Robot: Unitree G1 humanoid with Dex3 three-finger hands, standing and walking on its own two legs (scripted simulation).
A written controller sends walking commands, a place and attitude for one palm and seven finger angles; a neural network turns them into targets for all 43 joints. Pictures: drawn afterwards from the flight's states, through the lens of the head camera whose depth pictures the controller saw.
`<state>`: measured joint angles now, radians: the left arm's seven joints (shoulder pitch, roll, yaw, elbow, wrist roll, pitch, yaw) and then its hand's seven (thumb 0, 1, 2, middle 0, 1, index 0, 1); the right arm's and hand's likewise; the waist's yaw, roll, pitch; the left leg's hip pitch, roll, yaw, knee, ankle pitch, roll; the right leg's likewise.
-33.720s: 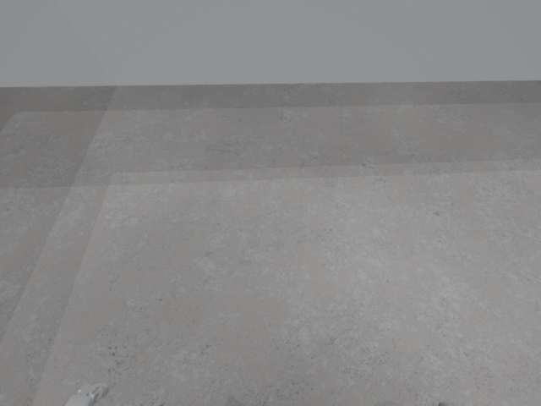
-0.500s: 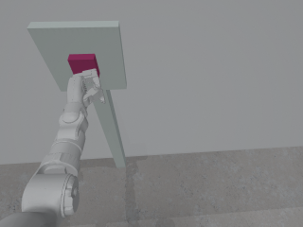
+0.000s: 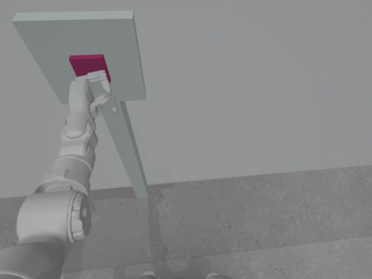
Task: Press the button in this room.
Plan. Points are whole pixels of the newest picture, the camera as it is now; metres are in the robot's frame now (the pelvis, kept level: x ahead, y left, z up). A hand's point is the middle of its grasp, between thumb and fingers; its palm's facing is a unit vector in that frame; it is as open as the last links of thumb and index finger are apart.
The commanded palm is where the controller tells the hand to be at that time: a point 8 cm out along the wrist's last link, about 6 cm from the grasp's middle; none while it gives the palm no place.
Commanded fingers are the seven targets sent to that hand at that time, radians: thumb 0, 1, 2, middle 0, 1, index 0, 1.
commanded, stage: press the button with the knuckle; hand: left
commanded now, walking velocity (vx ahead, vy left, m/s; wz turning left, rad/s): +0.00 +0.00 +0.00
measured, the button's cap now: (91, 67) +0.54 +0.18 +0.15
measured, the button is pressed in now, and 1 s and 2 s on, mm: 13 0 0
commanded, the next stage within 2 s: hold the button down briefly in 0.08 s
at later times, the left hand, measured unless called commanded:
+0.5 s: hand (111, 97) +0.48 +0.14 +0.11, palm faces +0.07 -1.00 -0.02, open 3.0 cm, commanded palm +0.49 +0.19 +0.12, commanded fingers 0.00 0.90 0.90 -1.30 -1.50 -1.30 -1.50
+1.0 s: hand (113, 104) +0.46 +0.14 +0.11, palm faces +0.05 -1.00 -0.01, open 3.0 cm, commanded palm +0.42 +0.18 +0.12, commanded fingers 0.00 0.90 0.90 -1.30 -1.50 -1.30 -1.50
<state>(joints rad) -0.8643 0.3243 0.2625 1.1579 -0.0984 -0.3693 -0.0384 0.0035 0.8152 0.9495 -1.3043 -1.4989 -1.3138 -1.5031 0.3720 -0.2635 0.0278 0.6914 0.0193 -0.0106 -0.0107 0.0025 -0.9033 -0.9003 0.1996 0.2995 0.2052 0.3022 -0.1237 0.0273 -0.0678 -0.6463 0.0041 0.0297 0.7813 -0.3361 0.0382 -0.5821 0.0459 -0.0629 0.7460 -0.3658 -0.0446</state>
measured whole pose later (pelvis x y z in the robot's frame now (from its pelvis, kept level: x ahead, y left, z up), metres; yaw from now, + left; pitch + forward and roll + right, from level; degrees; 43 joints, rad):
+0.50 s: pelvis -0.02 +0.00 -0.01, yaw +1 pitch +13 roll -2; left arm -0.96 0.37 0.25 1.25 -0.10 -0.38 -0.02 0.01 0.77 0.99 -1.30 -1.50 -1.35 -1.50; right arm 0.41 -0.28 0.04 0.71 0.01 -0.06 -0.02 0.00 -0.90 -0.90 0.20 0.30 0.21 0.30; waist -0.16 0.03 -0.07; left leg -0.73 0.00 0.02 0.82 -0.32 0.04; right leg -0.65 0.04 -0.08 0.77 -0.35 -0.04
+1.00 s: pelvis +0.00 +0.01 +0.00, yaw -1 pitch +11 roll -1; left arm -0.74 0.26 0.22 1.01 -0.12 -0.36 -0.01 0.01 0.86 0.93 -1.30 -1.50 -1.31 -1.50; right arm 0.39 -0.27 0.02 0.65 0.02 -0.02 0.01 0.00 -0.90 -0.90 0.20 0.30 0.21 0.30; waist -0.09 0.04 -0.09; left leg -0.64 0.00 0.05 0.80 -0.35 0.05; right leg -0.58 0.04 -0.04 0.76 -0.38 -0.03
